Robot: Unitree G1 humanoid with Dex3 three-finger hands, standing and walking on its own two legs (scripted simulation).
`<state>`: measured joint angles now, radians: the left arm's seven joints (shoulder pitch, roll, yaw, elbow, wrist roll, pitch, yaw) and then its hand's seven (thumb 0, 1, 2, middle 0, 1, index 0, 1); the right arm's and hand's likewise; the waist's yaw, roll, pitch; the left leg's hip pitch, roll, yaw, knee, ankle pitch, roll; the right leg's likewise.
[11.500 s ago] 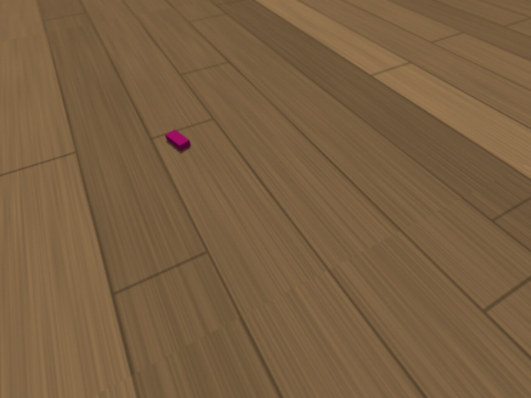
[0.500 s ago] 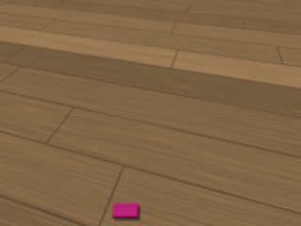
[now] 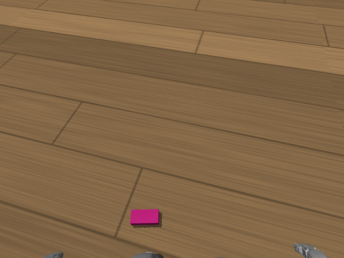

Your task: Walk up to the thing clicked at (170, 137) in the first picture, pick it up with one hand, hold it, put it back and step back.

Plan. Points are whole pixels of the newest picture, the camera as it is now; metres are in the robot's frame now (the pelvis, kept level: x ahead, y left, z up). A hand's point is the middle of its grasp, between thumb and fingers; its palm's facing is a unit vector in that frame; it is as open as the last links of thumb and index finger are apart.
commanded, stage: walk up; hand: left
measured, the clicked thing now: (145, 217) +0.38 +0.18 -0.75
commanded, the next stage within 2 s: stand in 1.82 s
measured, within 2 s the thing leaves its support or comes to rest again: neither
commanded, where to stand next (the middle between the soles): +0.05 -0.01 m, yaw -2 degrees
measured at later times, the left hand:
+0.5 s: hand out of the picture +0.07 +0.29 -0.17, palm faces -0.08 -0.94 -0.33, open 7.4 cm
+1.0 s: hand out of the picture +0.06 +0.32 -0.16, palm faces +0.00 -0.88 -0.47, open 7.4 cm
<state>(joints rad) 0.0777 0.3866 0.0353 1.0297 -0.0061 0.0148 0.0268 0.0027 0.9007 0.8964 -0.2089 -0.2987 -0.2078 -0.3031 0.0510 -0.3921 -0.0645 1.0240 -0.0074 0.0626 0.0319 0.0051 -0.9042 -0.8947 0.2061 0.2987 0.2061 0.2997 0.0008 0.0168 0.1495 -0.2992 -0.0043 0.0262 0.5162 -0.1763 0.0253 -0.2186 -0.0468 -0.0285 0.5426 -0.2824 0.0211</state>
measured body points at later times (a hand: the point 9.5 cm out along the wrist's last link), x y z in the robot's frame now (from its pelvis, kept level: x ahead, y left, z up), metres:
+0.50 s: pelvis -0.03 +0.01 -0.01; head +0.00 +0.05 +0.44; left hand +0.08 +0.34 -0.14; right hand -0.05 -0.34 -0.08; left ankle -0.04 +0.17 -0.73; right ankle +0.01 -0.16 -0.69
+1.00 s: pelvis -0.04 +0.03 -0.03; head +0.01 +0.03 +0.42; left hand +0.06 +0.36 -0.13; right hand +0.07 -0.29 -0.14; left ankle -0.02 +0.15 -0.74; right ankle +0.01 -0.15 -0.73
